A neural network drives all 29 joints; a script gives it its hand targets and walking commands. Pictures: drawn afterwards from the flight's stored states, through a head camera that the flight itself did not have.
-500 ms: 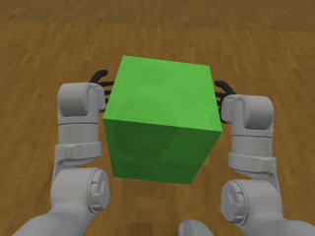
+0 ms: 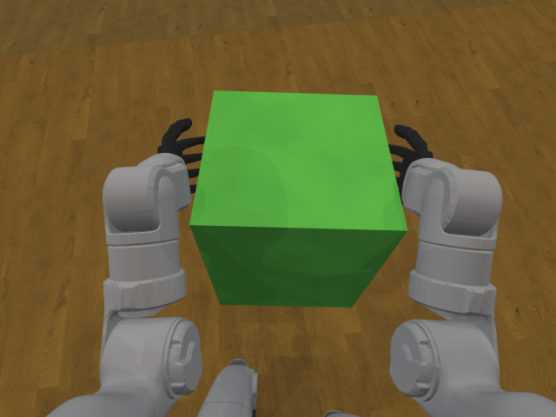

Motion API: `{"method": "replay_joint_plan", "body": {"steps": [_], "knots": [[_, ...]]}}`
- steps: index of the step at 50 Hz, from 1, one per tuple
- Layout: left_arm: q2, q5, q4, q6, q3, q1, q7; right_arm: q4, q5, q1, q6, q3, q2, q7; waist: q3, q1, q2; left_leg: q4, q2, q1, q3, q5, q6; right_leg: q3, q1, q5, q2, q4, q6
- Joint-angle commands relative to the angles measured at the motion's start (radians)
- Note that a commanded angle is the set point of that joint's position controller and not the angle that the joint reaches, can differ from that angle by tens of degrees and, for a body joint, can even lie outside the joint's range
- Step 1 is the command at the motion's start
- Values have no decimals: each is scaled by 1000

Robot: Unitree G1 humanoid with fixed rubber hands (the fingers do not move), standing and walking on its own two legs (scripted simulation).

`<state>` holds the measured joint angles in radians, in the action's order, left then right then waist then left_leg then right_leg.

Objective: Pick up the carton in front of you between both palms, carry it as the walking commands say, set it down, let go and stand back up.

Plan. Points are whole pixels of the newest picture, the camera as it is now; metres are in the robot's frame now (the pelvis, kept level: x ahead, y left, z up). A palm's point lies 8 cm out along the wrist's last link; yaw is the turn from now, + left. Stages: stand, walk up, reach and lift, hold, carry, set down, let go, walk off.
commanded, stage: carry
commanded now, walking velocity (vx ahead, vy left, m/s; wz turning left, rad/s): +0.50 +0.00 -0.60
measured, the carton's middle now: (290, 211) +0.38 +0.03 +0.06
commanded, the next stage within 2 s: none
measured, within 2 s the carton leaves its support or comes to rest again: neither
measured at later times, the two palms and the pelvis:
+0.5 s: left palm (283, 2) +0.69 +0.05 +0.20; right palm (474, 23) +0.66 -0.24 +0.19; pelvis +0.30 -0.05 +0.04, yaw -4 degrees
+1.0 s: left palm out of the picture +0.99 +0.07 +0.22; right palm out of the picture +0.99 -0.23 +0.20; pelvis +0.62 -0.08 +0.07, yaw +5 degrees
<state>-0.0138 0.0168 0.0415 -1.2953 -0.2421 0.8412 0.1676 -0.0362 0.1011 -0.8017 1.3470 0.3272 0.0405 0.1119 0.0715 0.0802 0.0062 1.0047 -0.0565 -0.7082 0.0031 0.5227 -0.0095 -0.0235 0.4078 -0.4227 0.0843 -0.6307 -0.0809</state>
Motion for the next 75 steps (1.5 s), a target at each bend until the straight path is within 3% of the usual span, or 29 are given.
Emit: {"method": "replay_joint_plan", "body": {"steps": [1, 3, 4, 5, 7, 11, 15, 18, 19, 21, 23, 25, 33, 36, 41, 42, 43, 44, 45, 49, 55, 61, 63, 64, 65, 66, 69, 72, 75], "knots": [[1095, -484, -169, -15, 626, 777, -267, -44, -374, -726, -32, -656, 938, -141, -645, -34, 125, -311, 70, 347, -99, -92, -11, 188, -212, 263, -188, 98, -162], [1079, -422, -18, -32, 616, 668, -273, 20, -361, -683, -37, -645, 923, -149, -701, -143, -23, -449, 15, 828, -52, -214, 22, 83, 73, 249, -139, -124, -73], [1075, -417, -37, -34, 605, 672, -276, 16, -356, -664, -46, -668, 906, -147, -753, -154, -277, -538, -310, 1020, 408, -74, 136, 24, 267, -19, -64, -360, 2], [1037, -412, -26, -36, 601, 707, -283, 63, -348, -653, -50, -661, 897, -155, -675, -172, -344, -610, -388, 1064, 628, -233, 250, 11, 454, -221, -10, -525, 19], [1065, -443, 15, -39, 607, 717, -294, 1, -377, -685, -56, -664, 923, -163, -638, -186, -155, -522, -355, 1096, 489, -550, 261, 62, 543, -173, -76, -702, 13], [1058, -379, 34, -23, 543, 688, -277, -94, -500, -862, -55, -739, 1011, -183, -549, -163, -81, -556, -273, 993, 291, -465, 184, 50, 569, -70, -95, -597, 17], [961, -246, 86, -28, 464, 614, -215, -52, -570, -911, -23, -740, 1031, -218, -469, -179, -176, -626, -177, 750, 115, -483, 178, -94, 318, 23, -69, -217, 39], [961, -214, 187, -37, 433, 570, -216, 48, -590, -884, -24, -724, 1039, -231, -612, -88, -196, -403, -137, 554, -44, -820, 101, -223, -274, 162, 26, 57, 27], [921, -178, 194, -27, 408, 556, -213, 100, -580, -905, -19, -696, 1039, -232, -676, 19, -97, -200, -95, 363, -114, -699, 55, -145, -572, 168, -63, 72, 6], [928, -197, 174, -17, 412, 582, -222, 100, -582, -947, -27, -685, 1074, -248, -734, 9, 320, 288, 93, -108, -20, 128, 21, 667, -852, 4, -503, 299, -189], [1002, -267, 143, -12, 434, 664, -245, 106, -555, -970, -34, -663, 1055, -230, -575, -26, 93, 433, 4, -163, 62, -13, 58, 530, -658, 139, -471, 212, -133], [1078, -338, 52, -8, 486, 779, -275, 100, -515, -935, -41, -661, 1085, -207, -509, -57, 60, 399, -31, -114, 52, -149, 56, 324, -496, 217, -396, 244, -45], [1056, -469, -134, -26, 525, 827, -296, 26, -409, -814, -23, -622, 1011, -107, -492, -20, 207, 322, 28, -287, -84, -206, 82, 20, -698, 700, -360, 218, -18], [1034, -470, -41, -49, 538, 814, -295, 121, -340, -719, -15, -586, 932, -89, -469, 1, 81, 104, 80, -249, -176, -174, 105, -21, -701, 837, -331, 222, -3], [1054, -444, 51, -38, 526, 792, -322, 187, -356, -715, -13, -573, 970, -123, -636, -173, 176, -363, 271, 528, -349, -318, 163, -229, -456, 1410, -283, -176, 43], [1062, -420, 69, -34, 514, 802, -322, 166, -370, -743, -20, -586, 980, -134, -683, -233, 77, -442, 187, 837, -189, -346, 212, -192, -192, 1104, -265, -413, 71], [1082, -395, 106, -28, 509, 737, -326, 149, -400, -784, -28, -622, 1005, -146, -746, -167, -145, -417, -167, 1090, 322, -453, 331, -100, 120, -6, -145, -653, 80], [1062, -375, 125, -20, 498, 719, -322, 185, -404, -780, -31, -635, 1002, -153, -737, -181, -138, -511, -247, 1064, 569, -658, 417, 22, 267, -122, -68, -924, 68], [1040, -389, 83, -21, 498, 779, -314, 118, -414, -782, -44, -636, 1004, -159, -700, -176, -97, -546, -225, 1083, 589, -659, 435, 84, 369, -57, -47, -1017, 67], [996, -344, -78, -14, 498, 779, -268, -21, -583, -945, -44, -733, 1146, -197, -599, -99, 41, -609, -180, 759, 320, -384, 275, 88, 356, 67, -168, -846, 42], [968, -332, -110, -35, 518, 694, -241, -116, -570, -881, -25, -724, 1045, -181, -570, -159, -52, -589, -158, 828, 171, -412, 293, 43, 489, 59, -206, -500, 73], [1006, -338, 32, -55, 563, 690, -267, 55, -490, -784, -20, -666, 1013, -216, -513, -127, -206, -561, -110, 721, 1, -713, 202, -158, 149, 158, -86, -58, 39], [1013, -345, 121, -43, 558, 678, -276, 153, -459, -735, -20, -642, 975, -217, -587, -18, -149, -274, -78, 582, -129, -977, 122, -198, -220, 164, -28, 56, 7], [1009, -350, 136, -38, 536, 678, -280, 153, -459, -766, -28, -624, 982, -217, -687, 26, -25, -60, -46, 382, -100, -637, 52, 93, -505, 42, -224, 96, -55], [1025, -362, 188, -27, 519, 637, -287, 172, -431, -761, -19, -609, 986, -209, -737, 2, 261, 134, 92, 139, -86, -53, 17, 563, -666, 73, -475, 195, -143], [1062, -376, 156, -13, 516, 642, -292, 145, -422, -793, -23, -613, 989, -205, -701, 19, 270, 342, 140, -74, -1, 33, 48, 718, -738, 99, -428, 259, -224], [1119, -478, -21, 1, 572, 835, -294, 148, -413, -778, -34, -581, 1017, -182, -581, -5, 43, 396, 30, -103, 45, -86, 70, 384, -548, 294, -385, 203, -141], [1146, -512, -92, 1, 580, 869, -286, 55, -424, -808, -39, -588, 1013, -154, -605, -45, 62, 336, 9, -46, 14, -142, 82, 289, -443, 211, -362, 229, -96], [1104, -504, -130, -8, 582, 871, -274, 3, -395, -818, -35, -597, 985, -124, -585, -26, 101, 170, 0, -144, -6, -93, 74, 265, -510, 225, -388, 249, -175]]}}
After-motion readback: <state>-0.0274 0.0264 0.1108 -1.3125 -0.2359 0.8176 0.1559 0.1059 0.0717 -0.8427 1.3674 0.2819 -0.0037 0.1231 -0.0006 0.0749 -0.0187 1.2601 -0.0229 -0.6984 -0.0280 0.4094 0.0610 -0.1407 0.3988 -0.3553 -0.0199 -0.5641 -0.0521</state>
